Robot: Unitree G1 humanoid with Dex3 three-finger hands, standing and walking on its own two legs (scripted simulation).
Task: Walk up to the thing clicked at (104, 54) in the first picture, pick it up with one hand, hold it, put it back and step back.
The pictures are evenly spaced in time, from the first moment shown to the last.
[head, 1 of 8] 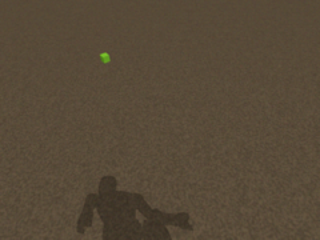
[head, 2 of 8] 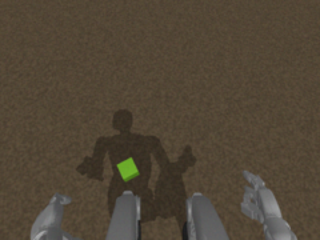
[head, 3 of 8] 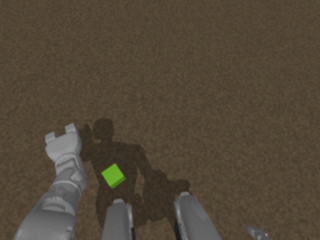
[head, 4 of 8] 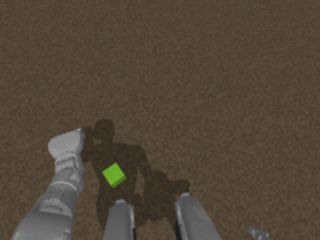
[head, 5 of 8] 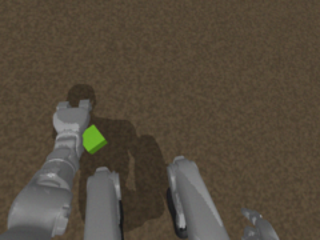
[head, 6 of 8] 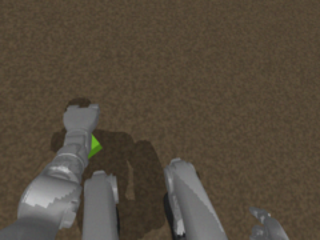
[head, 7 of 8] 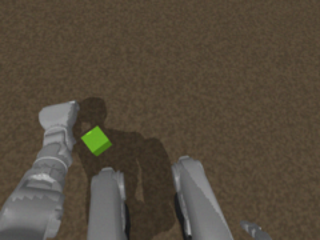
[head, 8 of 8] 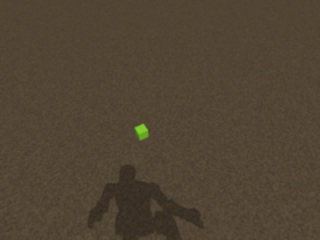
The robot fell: no
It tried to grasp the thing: no
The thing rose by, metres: 0.00
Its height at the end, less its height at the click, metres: +0.00
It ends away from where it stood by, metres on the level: 0.00
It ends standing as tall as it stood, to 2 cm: yes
